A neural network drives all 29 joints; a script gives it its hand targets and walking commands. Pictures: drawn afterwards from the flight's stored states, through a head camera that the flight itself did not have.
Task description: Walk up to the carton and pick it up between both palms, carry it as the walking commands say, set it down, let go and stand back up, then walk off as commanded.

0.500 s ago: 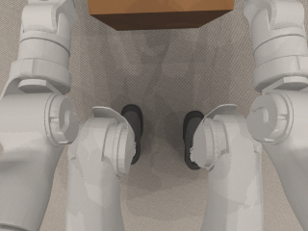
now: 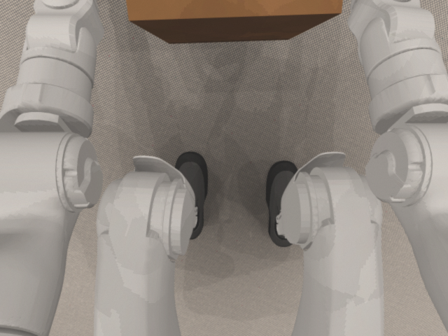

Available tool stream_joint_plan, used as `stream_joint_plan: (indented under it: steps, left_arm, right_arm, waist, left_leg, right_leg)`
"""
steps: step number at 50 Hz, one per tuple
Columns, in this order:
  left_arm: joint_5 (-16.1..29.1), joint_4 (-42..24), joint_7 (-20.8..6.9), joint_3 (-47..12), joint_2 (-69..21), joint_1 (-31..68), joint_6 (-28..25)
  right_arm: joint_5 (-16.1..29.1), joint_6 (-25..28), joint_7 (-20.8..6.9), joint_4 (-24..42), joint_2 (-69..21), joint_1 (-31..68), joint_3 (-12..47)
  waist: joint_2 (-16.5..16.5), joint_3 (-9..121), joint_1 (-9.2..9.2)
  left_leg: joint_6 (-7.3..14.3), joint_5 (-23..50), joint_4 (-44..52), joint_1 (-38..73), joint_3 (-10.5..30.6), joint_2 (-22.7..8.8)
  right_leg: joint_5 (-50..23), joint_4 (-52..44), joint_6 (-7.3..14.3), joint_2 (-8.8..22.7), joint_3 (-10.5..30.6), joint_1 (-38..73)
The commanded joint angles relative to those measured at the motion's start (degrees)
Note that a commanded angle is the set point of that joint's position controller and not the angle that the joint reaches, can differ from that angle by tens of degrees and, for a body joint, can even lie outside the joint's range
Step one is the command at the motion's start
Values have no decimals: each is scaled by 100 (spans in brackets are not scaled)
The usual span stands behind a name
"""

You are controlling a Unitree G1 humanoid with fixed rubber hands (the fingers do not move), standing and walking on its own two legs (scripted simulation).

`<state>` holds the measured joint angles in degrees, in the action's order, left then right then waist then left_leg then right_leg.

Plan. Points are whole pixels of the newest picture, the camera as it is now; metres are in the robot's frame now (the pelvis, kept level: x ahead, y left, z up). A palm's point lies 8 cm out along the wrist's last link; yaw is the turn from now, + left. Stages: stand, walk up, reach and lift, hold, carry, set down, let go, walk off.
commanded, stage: set down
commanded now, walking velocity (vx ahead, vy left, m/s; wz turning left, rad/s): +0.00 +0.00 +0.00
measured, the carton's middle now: out of the picture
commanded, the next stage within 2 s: let go in 1.46 s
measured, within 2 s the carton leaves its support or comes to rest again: neither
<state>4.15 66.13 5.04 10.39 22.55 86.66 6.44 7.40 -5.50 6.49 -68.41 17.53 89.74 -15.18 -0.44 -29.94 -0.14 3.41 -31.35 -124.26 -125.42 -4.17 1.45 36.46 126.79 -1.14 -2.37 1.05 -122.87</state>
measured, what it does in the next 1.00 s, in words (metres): rises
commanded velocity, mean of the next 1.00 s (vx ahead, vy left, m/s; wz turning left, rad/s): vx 0.00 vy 0.00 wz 0.00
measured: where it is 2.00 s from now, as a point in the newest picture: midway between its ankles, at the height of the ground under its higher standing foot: (236, 213)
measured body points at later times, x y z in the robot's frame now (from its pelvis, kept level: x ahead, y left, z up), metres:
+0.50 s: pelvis -0.01 -0.01 +0.02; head +0.35 -0.01 +0.27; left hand +0.58 +0.20 -0.11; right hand +0.59 -0.17 -0.11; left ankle +0.12 +0.09 -0.34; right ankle +0.10 -0.12 -0.34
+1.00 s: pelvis +0.01 -0.01 +0.15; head +0.38 -0.02 +0.39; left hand +0.59 +0.21 +0.03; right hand +0.59 -0.18 +0.02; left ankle +0.12 +0.09 -0.34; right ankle +0.10 -0.12 -0.34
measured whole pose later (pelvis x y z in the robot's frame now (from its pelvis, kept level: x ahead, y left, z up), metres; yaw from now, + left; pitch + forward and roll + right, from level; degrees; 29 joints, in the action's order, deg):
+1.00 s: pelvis +0.01 -0.01 +0.15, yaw +1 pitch +28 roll +3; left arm 7.7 40.3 2.9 13.5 25.6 79.8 21.8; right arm 10.1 -24.1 7.8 -38.2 19.6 81.7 -12.2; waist -0.7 -30.0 -0.1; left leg 2.2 -29.9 -97.6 -96.1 -4.1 2.5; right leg 33.8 101.3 -0.4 -2.4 3.4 -95.7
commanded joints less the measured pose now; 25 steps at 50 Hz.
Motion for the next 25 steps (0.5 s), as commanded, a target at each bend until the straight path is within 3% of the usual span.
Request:
stream_joint_plan:
  steps: [1, 3, 4, 5, 6, 7, 8, 9, 10, 11, 12, 13, 14, 15, 16, 17, 18, 19, 20, 21, 22, 23, 24, 25]
  left_arm:
    - [657, -1246, 72, -260, 1175, 2052, -329]
    - [827, -592, 74, -339, 1033, 1916, -207]
    - [692, -1099, 90, -188, 1378, 2032, -259]
    - [860, -1452, 115, -305, 1188, 2066, -211]
    - [780, -1639, 149, -163, 1345, 2370, -202]
    - [864, -1620, 180, -213, 1365, 2226, -182]
    - [909, -1994, 242, -36, 1689, 2267, -147]
    - [794, -1908, 219, -83, 1474, 1979, -43]
    - [900, -1840, 199, -244, 1578, 2138, 23]
    - [686, -2029, 275, 62, 1729, 2125, 64]
    - [864, -1800, 252, -223, 1478, 2066, 189]
    - [899, -1972, 246, -209, 1407, 1947, 276]
    - [877, -1654, 198, -252, 1468, 1658, 369]
    - [754, -1535, 174, -179, 1215, 1633, 436]
    - [804, -1567, 161, -120, 1254, 1387, 456]
    - [788, -2020, 197, -119, 1219, 1804, 488]
    - [820, -2087, 207, -124, 1343, 1684, 560]
    - [693, -2841, 239, -141, 1268, 1912, 585]
    - [583, -1961, 269, 14, 1552, 1721, 676]
    - [863, -2140, 231, -193, 1271, 1779, 714]
    - [675, -1624, 196, -53, 1502, 1668, 802]
    - [682, -1876, 185, 77, 1544, 1755, 843]
    - [569, -2128, 173, 185, 1541, 1702, 839]
    - [459, -2077, 146, 292, 1536, 1736, 843]
  right_arm:
    - [221, 254, 60, 895, 1600, 1662, 622]
    - [371, 173, -15, 621, 1600, 1714, 920]
    - [468, 190, -3, 1259, 1460, 1948, 826]
    - [417, 180, -3, 1610, 1635, 2028, 798]
    - [492, 163, 49, 1416, 1726, 1883, 867]
    - [507, 147, 120, 1855, 1722, 2125, 949]
    - [506, 75, 175, 1946, 1920, 2127, 853]
    - [440, -9, 179, 1877, 1718, 1682, 772]
    - [625, -61, 193, 2231, 1717, 1906, 1045]
    - [657, -147, 228, 2444, 1671, 1952, 1067]
    - [519, -258, 250, 1746, 1638, 1508, 936]
    - [558, -312, 250, 2133, 1658, 1619, 1037]
    - [536, -494, 292, 1548, 1407, 1049, 1179]
    - [308, -484, 247, 1670, 1516, 1327, 913]
    - [394, -519, 249, 1915, 1504, 1195, 884]
    - [241, -521, 261, 2286, 1669, 1602, 644]
    - [468, -594, 220, 2366, 1443, 1387, 911]
    - [416, -606, 233, 2764, 1566, 1528, 773]
    - [457, -689, 269, 2502, 1655, 1594, 879]
    - [502, -762, 238, 2272, 1556, 1513, 917]
    - [611, -893, 225, 2091, 1233, 1422, 1068]
    - [229, -901, 253, 2169, 1631, 1511, 649]
    - [360, -958, 241, 2594, 1483, 1711, 870]
    - [162, -997, 258, 2104, 1495, 1397, 771]
  waist:
    - [289, 8183, -138]
    - [95, 7895, -208]
    - [110, 8069, -494]
    - [29, 8899, -262]
    - [130, 9343, -213]
    - [35, 9570, -364]
    - [-11, 9882, -386]
    - [172, 9844, -366]
    - [17, 10087, -429]
    - [-150, 10305, -558]
    - [84, 10130, -261]
    - [-1, 10605, -369]
    - [-96, 10161, -331]
    - [43, 9658, -306]
    - [102, 9827, -328]
    - [48, 9896, -253]
    - [-122, 9972, -300]
    - [252, 10674, -296]
    - [-55, 10451, -465]
    - [83, 10366, -301]
    - [-100, 9533, -513]
    - [-113, 9742, -201]
    - [-291, 10096, -544]
    - [-239, 9649, -373]
  left_leg:
    - [-457, 2699, 435, 4461, 684, -61]
    - [-410, 2376, 483, 4622, 654, -66]
    - [-349, 2525, 577, 4590, 738, -86]
    - [-332, 2976, 473, 5058, 685, -47]
    - [-403, 2941, 450, 5159, 545, -44]
    - [-353, 3122, 360, 5284, 552, 16]
    - [-377, 2994, 418, 5469, 503, 20]
    - [-333, 2765, 604, 5205, 483, 25]
    - [-370, 2974, 594, 5585, 477, 0]
    - [-311, 2563, 651, 5401, 384, 22]
    - [-375, 2510, 787, 5580, 405, 2]
    - [-331, 2718, 792, 5885, 375, 52]
    - [-321, 2338, 897, 5563, 297, 73]
    - [-369, 2033, 1112, 5233, 346, 109]
    - [-340, 1998, 1031, 5306, 297, 73]
    - [-357, 2271, 1167, 5535, 419, 106]
    - [-252, 1894, 1341, 5791, 455, 70]
    - [-327, 2168, 1370, 6032, 409, 141]
    - [-300, 1907, 1323, 5891, 339, 103]
    - [-322, 1899, 1433, 5777, 292, 138]
    - [-227, 1375, 1596, 5287, 276, 55]
    - [-301, 1308, 1665, 5332, 317, 75]
    - [-227, 1753, 1530, 5359, 194, 134]
    - [-278, 1482, 1753, 4963, 159, 142]
  right_leg:
    - [-2234, -423, 2, 38, -320, 1971]
    - [-1657, -568, 3, 53, -417, 1853]
    - [-1845, -501, -15, 71, -323, 1846]
    - [-2153, -560, -32, 27, -368, 2287]
    - [-2341, -601, 19, -16, -386, 2647]
    - [-2298, -646, -9, 21, -345, 2628]
    - [-2245, -571, 1, 51, -335, 3084]
    - [-2225, -712, 26, -29, -386, 2982]
    - [-2315, -767, 10, -4, -427, 3293]
    - [-2008, -844, 20, -26, -423, 3416]
    - [-1933, -885, 42, 4, -505, 3375]
    - [-2065, -962, 43, -79, -552, 3565]
    - [-1743, -1070, 26, -34, -527, 3611]
    - [-1537, -1166, 63, -46, -593, 3153]
    - [-1495, -1231, 107, -51, -493, 3362]
    - [-1650, -1194, 105, -118, -592, 3072]
    - [-1296, -1332, 95, -95, -607, 3230]
    - [-1650, -1360, 156, -149, -627, 3433]
    - [-1350, -1392, 103, -94, -601, 3586]
    - [-1418, -1482, 134, -129, -577, 3706]
    - [-971, -1658, 91, -84, -571, 3334]
    - [-1070, -1706, 134, -99, -584, 3594]
    - [-1326, -1813, 116, -118, -420, 3837]
    - [-1187, -1978, 148, -185, -435, 3759]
